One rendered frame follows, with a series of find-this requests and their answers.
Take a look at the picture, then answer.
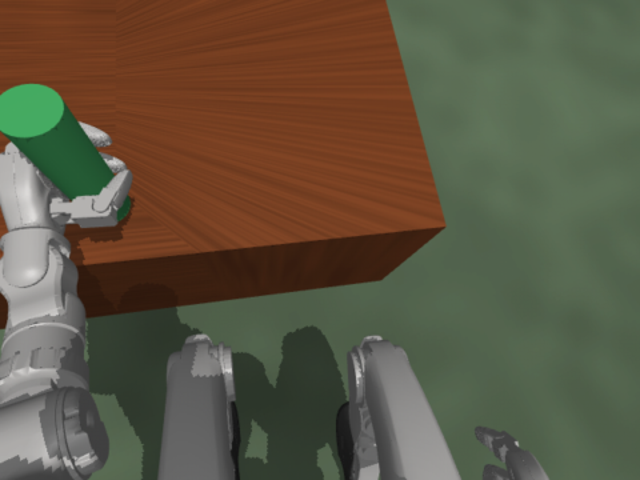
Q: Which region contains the right robot foot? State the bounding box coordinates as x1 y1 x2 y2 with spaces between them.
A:
336 402 354 480

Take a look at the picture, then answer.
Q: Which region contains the can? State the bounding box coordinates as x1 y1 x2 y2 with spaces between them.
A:
0 84 131 222

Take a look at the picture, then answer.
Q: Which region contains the left robot hand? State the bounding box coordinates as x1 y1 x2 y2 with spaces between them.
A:
0 122 133 235

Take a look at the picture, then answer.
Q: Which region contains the right robot hand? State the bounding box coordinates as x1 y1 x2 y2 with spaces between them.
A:
475 426 550 480

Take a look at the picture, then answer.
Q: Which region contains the left robot arm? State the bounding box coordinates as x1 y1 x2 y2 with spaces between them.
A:
0 227 109 480

